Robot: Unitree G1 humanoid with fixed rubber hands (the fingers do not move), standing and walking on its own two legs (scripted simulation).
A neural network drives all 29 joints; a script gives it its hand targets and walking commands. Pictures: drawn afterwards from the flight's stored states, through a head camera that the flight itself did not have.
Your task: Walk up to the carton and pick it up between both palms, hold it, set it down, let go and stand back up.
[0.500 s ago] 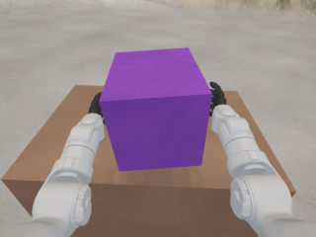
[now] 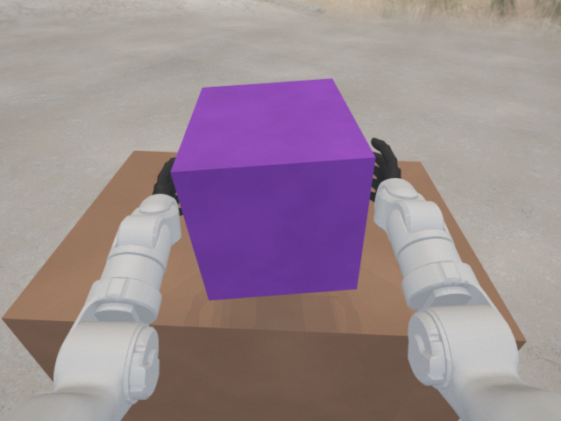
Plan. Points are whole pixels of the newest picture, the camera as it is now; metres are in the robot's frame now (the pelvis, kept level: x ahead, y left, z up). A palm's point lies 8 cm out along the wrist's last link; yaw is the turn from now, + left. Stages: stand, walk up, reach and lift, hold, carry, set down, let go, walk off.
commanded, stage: reach and lift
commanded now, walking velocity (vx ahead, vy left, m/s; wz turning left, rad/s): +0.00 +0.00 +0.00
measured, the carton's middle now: (274, 182) +0.47 +0.04 +0.16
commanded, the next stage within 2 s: hold in 0.02 s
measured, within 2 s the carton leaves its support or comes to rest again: neither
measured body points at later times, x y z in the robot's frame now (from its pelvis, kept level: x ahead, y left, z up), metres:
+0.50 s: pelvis -0.01 +0.00 +0.00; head -0.09 +0.00 +0.44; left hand +0.38 +0.20 +0.20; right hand +0.40 -0.13 +0.23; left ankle +0.06 +0.14 -0.74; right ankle +0.04 -0.10 -0.74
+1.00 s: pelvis -0.01 +0.00 +0.00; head -0.09 -0.01 +0.44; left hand +0.37 +0.20 +0.21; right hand +0.40 -0.13 +0.23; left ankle +0.06 +0.14 -0.74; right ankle +0.04 -0.10 -0.74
